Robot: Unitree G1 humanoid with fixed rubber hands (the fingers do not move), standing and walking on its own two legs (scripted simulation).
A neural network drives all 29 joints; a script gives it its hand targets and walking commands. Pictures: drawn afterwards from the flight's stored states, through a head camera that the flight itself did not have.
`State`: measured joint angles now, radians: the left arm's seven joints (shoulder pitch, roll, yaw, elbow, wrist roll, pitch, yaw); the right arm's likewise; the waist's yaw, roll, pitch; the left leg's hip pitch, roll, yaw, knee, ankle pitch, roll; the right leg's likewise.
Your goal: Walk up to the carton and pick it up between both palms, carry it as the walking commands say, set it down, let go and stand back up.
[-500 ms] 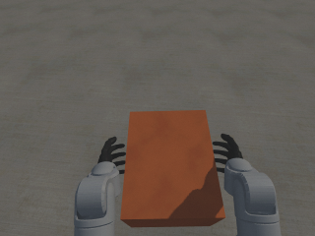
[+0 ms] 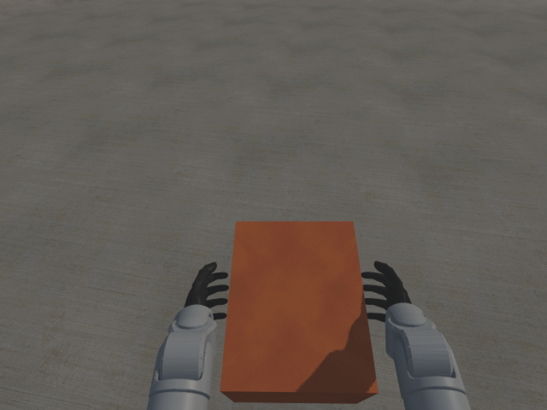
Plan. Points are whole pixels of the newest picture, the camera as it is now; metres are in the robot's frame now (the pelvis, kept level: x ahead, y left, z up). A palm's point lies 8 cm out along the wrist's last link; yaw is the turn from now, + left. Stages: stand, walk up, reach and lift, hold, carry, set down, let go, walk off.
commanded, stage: hold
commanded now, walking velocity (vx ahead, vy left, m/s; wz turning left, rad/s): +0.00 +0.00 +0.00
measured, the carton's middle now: (294, 310) +0.33 -0.02 -0.04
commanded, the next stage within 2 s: set down in 0.60 s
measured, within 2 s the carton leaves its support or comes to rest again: neither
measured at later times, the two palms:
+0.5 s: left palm (201, 306) +0.29 +0.13 +0.05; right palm (403, 309) +0.27 -0.16 +0.05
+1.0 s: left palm (216, 321) +0.29 +0.11 +0.01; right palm (409, 327) +0.26 -0.18 +0.00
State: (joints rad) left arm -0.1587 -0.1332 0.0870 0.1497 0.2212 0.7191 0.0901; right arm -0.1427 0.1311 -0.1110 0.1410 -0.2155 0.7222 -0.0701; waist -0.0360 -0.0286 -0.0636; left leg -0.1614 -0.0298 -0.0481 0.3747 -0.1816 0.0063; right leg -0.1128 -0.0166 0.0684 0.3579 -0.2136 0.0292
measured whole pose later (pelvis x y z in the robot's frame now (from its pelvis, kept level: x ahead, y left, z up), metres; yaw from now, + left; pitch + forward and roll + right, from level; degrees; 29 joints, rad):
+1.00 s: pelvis -0.01 -0.02 +0.00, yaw -2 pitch -3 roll +0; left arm -0.31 -0.16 0.25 0.41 0.34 0.61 -0.03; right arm -0.27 0.15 -0.25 0.36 -0.33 0.65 0.01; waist -0.02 -0.01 0.03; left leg -0.17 -0.03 -0.08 0.41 -0.19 -0.01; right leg -0.14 0.02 0.09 0.42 -0.23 0.01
